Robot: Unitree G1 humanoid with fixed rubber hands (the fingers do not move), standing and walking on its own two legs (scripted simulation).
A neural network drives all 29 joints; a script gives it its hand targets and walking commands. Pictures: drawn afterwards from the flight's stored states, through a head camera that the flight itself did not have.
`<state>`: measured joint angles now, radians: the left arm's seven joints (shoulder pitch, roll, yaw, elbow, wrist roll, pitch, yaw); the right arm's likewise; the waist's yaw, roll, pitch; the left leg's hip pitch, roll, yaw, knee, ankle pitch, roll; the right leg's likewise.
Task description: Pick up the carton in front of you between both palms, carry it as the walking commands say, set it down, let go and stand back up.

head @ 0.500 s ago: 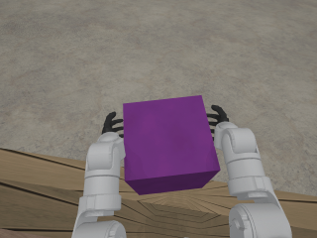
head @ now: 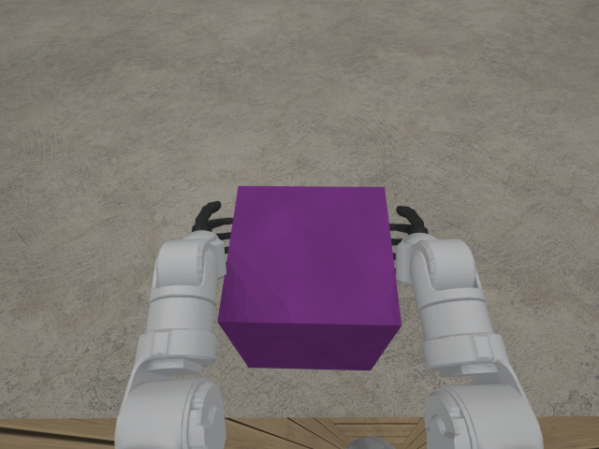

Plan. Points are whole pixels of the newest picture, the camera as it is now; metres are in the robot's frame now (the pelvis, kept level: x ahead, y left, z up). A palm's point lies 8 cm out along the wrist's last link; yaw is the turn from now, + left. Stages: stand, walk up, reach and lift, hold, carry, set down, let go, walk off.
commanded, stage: carry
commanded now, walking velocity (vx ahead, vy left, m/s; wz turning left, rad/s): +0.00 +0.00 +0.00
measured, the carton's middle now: (309, 286) +0.37 -0.03 -0.03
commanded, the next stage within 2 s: none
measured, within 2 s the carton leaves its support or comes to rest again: neither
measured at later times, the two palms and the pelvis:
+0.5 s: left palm (227, 163) +0.82 +0.13 -0.13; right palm (331, 144) +0.86 -0.15 -0.14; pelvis +0.49 -0.04 -0.22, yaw -1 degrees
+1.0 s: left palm (248, 123) +1.18 +0.09 -0.26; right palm (326, 108) +1.22 -0.19 -0.26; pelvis +0.86 -0.06 -0.28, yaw +3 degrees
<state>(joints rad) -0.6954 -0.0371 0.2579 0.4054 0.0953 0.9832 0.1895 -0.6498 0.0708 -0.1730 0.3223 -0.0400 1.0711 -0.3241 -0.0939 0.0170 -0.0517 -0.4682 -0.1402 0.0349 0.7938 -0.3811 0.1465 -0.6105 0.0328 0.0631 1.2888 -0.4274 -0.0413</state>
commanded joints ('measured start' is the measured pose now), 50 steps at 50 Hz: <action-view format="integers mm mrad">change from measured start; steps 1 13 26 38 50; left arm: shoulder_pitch -463 -512 -638 -596 -281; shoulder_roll -1083 -1027 -1232 -1100 -1145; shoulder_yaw -438 -598 -631 -586 -881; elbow -138 -145 -48 -443 -410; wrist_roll -326 -355 -537 -427 -448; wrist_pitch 16 23 27 -27 -72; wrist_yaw -276 -281 -358 -257 -291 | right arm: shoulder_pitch -957 -586 -779 -822 -343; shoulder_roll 1181 1105 955 1111 1073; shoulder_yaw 638 414 459 706 694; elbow -262 165 -160 -474 -279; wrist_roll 565 294 255 548 337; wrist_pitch -70 -68 -115 -130 -188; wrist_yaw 457 465 435 420 427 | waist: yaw -41 218 51 185 72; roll -36 -62 206 -119 -144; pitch -459 -350 -469 -810 -588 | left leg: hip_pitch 478 -626 998 94 578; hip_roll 264 134 432 167 127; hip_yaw -507 -161 -259 -24 73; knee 89 673 -203 167 -343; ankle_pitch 689 -97 1719 731 459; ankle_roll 95 -105 89 -59 -140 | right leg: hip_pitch -152 877 -283 845 401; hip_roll -1 -307 77 -111 -147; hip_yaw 0 461 -69 5 -72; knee -274 -646 362 -716 -535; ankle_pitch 308 629 -371 979 1054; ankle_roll -1 -263 30 -59 24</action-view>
